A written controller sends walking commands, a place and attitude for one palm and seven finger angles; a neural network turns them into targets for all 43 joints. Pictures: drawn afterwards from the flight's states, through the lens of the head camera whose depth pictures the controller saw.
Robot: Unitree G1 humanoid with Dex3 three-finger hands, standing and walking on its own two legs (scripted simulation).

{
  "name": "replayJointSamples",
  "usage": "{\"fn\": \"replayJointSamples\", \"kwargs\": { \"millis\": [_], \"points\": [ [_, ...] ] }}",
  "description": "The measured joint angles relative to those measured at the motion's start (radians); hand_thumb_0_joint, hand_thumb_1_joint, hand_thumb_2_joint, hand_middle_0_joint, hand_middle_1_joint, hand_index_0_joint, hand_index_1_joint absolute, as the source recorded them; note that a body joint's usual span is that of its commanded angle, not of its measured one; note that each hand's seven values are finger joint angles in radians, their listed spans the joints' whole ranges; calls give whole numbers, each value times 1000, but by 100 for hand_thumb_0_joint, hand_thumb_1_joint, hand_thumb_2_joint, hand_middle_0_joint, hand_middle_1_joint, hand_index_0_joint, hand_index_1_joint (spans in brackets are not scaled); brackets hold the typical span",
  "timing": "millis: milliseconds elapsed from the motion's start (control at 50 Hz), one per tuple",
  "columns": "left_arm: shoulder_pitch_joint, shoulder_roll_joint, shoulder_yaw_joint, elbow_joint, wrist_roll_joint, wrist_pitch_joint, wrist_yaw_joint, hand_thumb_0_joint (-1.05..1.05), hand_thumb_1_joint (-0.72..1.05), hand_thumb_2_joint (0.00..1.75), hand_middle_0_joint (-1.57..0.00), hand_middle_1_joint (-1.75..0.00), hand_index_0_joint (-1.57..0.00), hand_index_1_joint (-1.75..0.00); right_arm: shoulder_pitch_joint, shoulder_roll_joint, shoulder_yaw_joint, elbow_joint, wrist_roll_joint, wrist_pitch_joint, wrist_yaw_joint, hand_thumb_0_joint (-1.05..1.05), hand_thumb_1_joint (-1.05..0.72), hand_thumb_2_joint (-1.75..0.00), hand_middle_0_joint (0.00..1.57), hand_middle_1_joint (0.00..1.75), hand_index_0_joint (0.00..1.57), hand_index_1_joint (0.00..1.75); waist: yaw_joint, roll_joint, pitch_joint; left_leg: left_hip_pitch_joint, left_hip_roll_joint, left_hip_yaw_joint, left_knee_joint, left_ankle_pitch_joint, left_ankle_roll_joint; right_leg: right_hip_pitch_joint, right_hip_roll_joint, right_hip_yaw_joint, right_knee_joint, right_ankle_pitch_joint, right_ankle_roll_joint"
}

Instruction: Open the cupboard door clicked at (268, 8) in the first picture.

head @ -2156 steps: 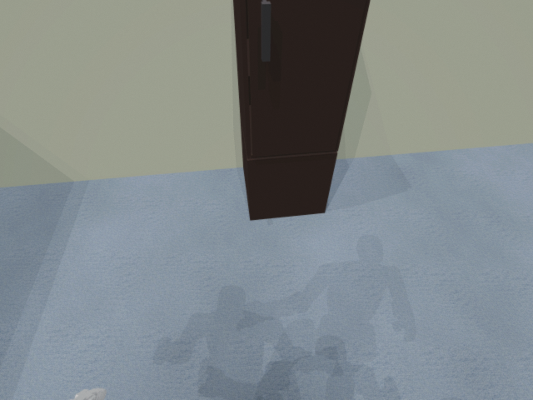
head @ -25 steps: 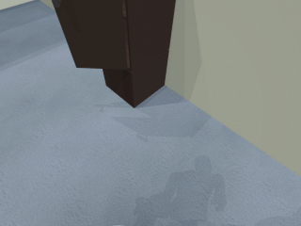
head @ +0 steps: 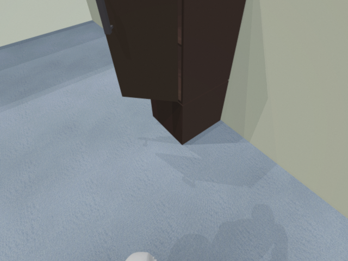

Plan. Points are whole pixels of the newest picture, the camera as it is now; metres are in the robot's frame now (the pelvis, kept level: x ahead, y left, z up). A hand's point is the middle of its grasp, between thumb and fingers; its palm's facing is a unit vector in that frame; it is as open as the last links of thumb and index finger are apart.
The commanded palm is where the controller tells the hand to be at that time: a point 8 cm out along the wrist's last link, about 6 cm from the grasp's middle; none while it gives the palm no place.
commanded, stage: take the last steps up to it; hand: left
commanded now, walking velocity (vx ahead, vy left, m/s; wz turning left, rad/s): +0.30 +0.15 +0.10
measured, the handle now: (105, 12) +0.99 +0.35 +0.13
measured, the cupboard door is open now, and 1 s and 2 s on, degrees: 43 43 43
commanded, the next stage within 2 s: come to a stop and stand still in 0.88 s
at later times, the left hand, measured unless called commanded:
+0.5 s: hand (83, 222) +0.24 +0.29 -0.16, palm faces +0.06 -0.98 -0.21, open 7.4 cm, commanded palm none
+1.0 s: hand (78, 199) +0.32 +0.34 -0.19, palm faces +0.10 -0.98 -0.17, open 7.3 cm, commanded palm none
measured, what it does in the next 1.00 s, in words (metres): walks ahead: left foot, then right foot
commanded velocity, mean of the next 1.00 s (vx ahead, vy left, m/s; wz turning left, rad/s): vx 0.23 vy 0.10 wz -0.02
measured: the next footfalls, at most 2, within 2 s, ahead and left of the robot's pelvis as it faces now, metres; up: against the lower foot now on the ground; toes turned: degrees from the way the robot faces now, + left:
left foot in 0.20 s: +0.19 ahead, +0.18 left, +0.00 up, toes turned +10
right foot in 0.62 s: +0.32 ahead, +0.00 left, +0.00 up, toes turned -8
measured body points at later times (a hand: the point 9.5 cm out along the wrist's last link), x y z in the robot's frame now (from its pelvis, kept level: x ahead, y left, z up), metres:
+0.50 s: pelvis +0.17 +0.10 +0.00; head +0.19 +0.09 +0.45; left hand +0.24 +0.34 -0.14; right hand +0.19 -0.13 -0.16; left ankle +0.15 +0.18 -0.74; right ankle +0.23 -0.01 -0.70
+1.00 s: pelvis +0.36 +0.17 -0.01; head +0.38 +0.18 +0.44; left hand +0.32 +0.40 -0.18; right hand +0.43 -0.07 -0.15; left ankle +0.43 +0.28 -0.75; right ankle +0.28 +0.01 -0.74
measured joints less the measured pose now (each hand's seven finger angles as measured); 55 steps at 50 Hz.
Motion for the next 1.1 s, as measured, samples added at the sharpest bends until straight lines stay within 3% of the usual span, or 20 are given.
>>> {"fn": "replayJointSamples", "kwargs": {
  "millis": [80, 180, 220, 260, 300, 340, 460, 540, 600, 640, 680, 720, 780, 860, 960, 1000, 1040, 1100],
  "points": [
    [44, -6, -8, 48, 2, -8, -5, 0, 91, 90, -20, -30, -20, -30, -40, 6, 1, -26, 6, -14, 13, 1, -92, -90, 20, 30, 19, 30, 8, -31, 12, -25, 34, 33, -187, 60, -14, 72, -35, -24, -83, 9, 26],
    [95, -1, -4, 89, 5, 2, -7, 0, 91, 90, -20, -30, -20, -30, -96, 12, 14, -54, 7, -39, 21, 1, -91, -90, 19, 30, 19, 30, 43, -55, 36, 55, 16, 79, -455, 67, 11, 114, -84, -39, -30, -70, 82],
    [116, 2, 1, 100, 0, 19, -11, 0, 91, 90, -20, -30, -20, -30, -109, 10, 15, -76, 1, -67, 13, 1, -91, -90, 20, 30, 19, 30, 39, -48, 37, 77, 10, 87, -482, 129, 40, 56, -98, -20, 153, -161, 57],
    [96, 18, 4, 108, -3, 46, -8, 0, 91, 90, -20, -30, -20, -30, -123, 29, 18, -85, -2, -86, -6, 1, -91, -90, 20, 30, 19, 30, 38, -62, 51, 70, 1, 102, -409, 89, 65, -72, -75, 61, 461, -228, 5],
    [64, 27, 8, 106, -4, 58, -7, 0, 91, 90, -20, -30, -20, -30, -117, 45, 25, -87, -2, -91, -22, 0, -91, -90, 20, 30, 19, 30, 39, -62, 48, 102, -5, 120, -423, 52, 76, -199, -43, 85, 675, -194, -28],
    [27, 32, 11, 89, 0, 57, -10, 1, 91, 90, -20, -30, -20, -30, -98, 60, 30, -77, -3, -95, -33, 0, -91, -90, 20, 30, 19, 30, 35, -56, 40, 151, -18, 133, -481, 59, 76, -291, -27, 71, 742, -139, -40],
    [-80, 16, 10, 9, 3, 47, -17, 0, 91, 90, -19, -30, -20, -30, -11, 40, 22, -31, -3, -98, -44, -1, -95, -90, 20, 30, 20, 30, 15, -30, 12, 302, -69, 157, -658, 82, 98, -383, -11, 34, 506, -20, -40],
    [-139, 7, 6, -29, 3, 43, -21, 0, 91, 90, -19, -30, -20, -30, 51, 34, 25, 10, -7, -85, -34, 0, -93, -90, 20, 30, 20, 30, -2, -18, 4, 374, -92, 161, -690, 49, 95, -339, -2, 37, 319, 16, -41],
    [-156, 7, 3, -51, 5, 32, -23, 0, 91, 90, -19, -30, -20, -30, 94, 37, 30, 38, -6, -76, -29, 0, -92, -90, 20, 30, 20, 30, -10, -14, 0, 400, -91, 164, -636, -22, 82, -248, 14, 35, 175, 47, -47],
    [-160, 4, 1, -58, 6, 9, -21, 0, 91, 90, -19, -30, -20, -30, 110, 38, 31, 54, 1, -68, -25, 0, -92, -90, 20, 30, 20, 30, -9, 2, 7, 357, -69, 144, -475, -115, 67, -217, 30, 27, 159, 65, -81],
    [-147, -3, -3, -58, 0, -7, -13, 0, 91, 90, -19, -30, -20, -30, 99, 36, 29, 68, 1, -53, -21, 1, -92, -90, 20, 30, 20, 30, -12, 16, 17, 255, -59, 88, -212, -161, 50, -190, 43, 14, 163, 35, -84],
    [-116, -11, -5, -48, -4, -9, -3, 0, 91, 90, -19, -30, -20, -30, 78, 35, 24, 67, 1, -44, -19, 1, -92, -90, 20, 30, 20, 30, -15, 20, 16, 156, -39, 53, -54, -106, 34, -144, 52, 9, 106, 37, -72],
    [-68, -10, 8, -15, -10, -14, 12, -1, 93, 90, -20, -30, -20, -30, 48, 42, 20, 45, 1, -45, -16, 1, -92, -90, 20, 30, 19, 30, -19, 8, 6, 59, 10, 32, -62, -20, 6, -76, 57, 4, -4, 66, -56],
    [-20, 13, 7, 34, -4, -16, 2, -1, 95, 90, -20, -30, -20, -30, 8, 53, 19, 15, 6, -54, -9, 1, -91, -90, 20, 30, 19, 30, -3, -20, 2, 24, 44, 34, -260, 39, -14, -6, 38, 4, -84, 69, -33],
    [40, 17, 3, 84, -1, 3, -5, -1, 93, 90, -20, -30, -20, -30, -39, 41, 22, -10, 6, -72, -4, 1, -92, -90, 20, 30, 19, 30, 31, -36, 6, 96, 25, 63, -511, 101, -5, 42, 2, 13, -34, -14, 22],
    [65, 18, 2, 95, -4, 20, -6, 0, 92, 90, -20, -30, -20, -30, -51, 35, 23, -24, 1, -91, -9, 1, -92, -90, 20, 30, 19, 30, 32, -36, 3, 114, 18, 72, -524, 146, 26, 5, -11, 29, 104, -106, 9],
    [61, 29, -1, 106, -7, 43, 3, 0, 92, 90, -20, -30, -20, -30, -69, 49, 30, -35, -6, -97, -25, 0, -92, -90, 20, 30, 19, 30, 30, -60, 12, 113, 4, 95, -463, 93, 58, -85, -3, 79, 331, -212, -21],
    [29, 32, -9, 111, -15, 60, 14, 0, 92, 90, -19, -30, -20, -30, -81, 70, 49, -38, -4, -93, -53, 0, -92, -90, 20, 30, 19, 30, 25, -67, 16, 158, -6, 114, -497, 70, 68, -188, 28, 98, 492, -205, -24]
  ]
}}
